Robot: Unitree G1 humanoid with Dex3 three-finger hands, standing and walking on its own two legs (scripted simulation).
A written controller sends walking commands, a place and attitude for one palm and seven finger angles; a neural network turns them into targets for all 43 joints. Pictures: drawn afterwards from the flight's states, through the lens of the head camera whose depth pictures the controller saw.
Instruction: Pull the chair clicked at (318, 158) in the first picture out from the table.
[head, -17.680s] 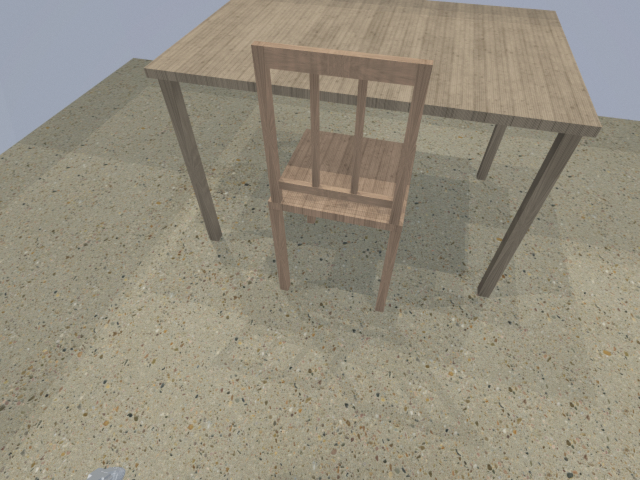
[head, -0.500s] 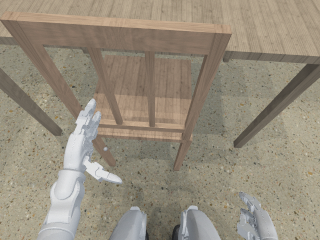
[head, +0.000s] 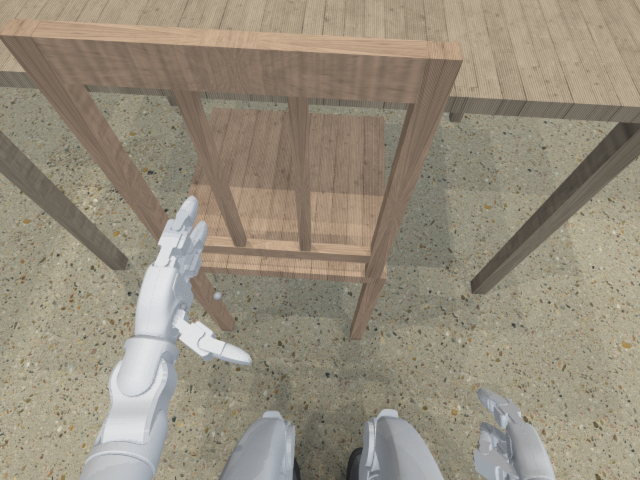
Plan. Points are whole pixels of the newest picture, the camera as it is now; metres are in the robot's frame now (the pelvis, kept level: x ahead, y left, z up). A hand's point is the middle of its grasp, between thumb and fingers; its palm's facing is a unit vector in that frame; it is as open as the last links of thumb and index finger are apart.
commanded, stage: aim the fingers beside a spindle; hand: left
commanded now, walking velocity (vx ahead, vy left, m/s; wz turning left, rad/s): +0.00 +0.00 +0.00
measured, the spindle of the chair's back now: (219, 185) +0.47 +0.15 +0.04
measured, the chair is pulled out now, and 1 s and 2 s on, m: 0.00 0.00 0.00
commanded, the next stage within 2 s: push the fingers through the gap in 0.18 s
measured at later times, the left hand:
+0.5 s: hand (219, 283) +0.34 +0.14 +0.01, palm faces -0.06 -1.00 -0.04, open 16.9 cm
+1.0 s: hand (232, 242) +0.40 +0.13 +0.01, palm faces -0.06 -1.00 -0.05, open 16.9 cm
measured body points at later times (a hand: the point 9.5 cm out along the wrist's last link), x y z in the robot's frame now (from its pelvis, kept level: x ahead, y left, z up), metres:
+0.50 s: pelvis +0.00 +0.00 +0.00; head +0.12 +0.00 +0.43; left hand +0.34 +0.19 +0.02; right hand +0.16 -0.25 -0.11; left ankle +0.01 +0.09 -0.63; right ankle +0.03 -0.09 -0.63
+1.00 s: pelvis +0.00 +0.00 +0.00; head +0.13 +0.01 +0.43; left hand +0.40 +0.19 +0.02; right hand +0.12 -0.25 -0.12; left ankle +0.01 +0.09 -0.63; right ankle +0.03 -0.09 -0.63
